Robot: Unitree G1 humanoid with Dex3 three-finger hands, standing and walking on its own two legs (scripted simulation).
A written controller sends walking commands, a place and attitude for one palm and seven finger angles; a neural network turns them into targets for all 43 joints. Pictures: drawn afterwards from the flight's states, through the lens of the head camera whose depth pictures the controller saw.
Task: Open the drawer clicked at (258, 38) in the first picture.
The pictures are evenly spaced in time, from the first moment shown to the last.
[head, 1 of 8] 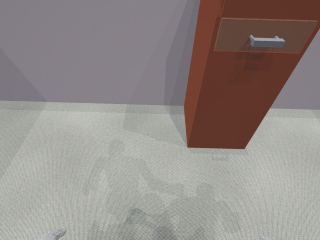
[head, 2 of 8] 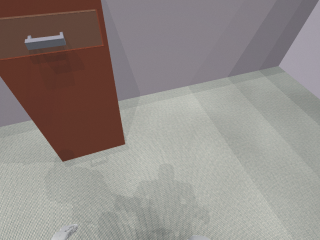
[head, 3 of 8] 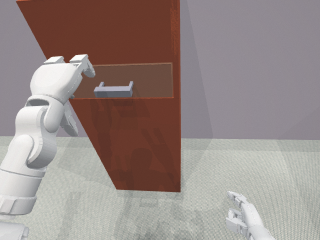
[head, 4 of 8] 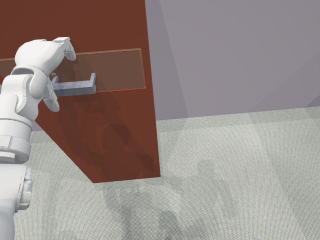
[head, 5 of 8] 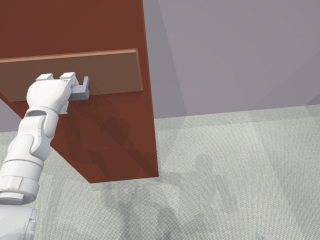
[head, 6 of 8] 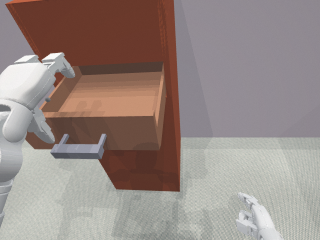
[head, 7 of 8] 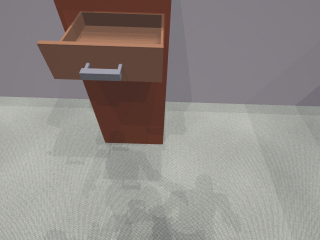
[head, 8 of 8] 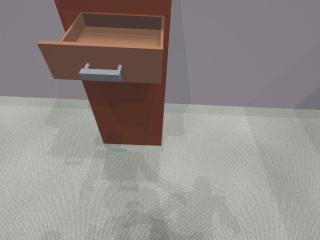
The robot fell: no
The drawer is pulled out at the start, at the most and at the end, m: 0.00 0.25 0.24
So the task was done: yes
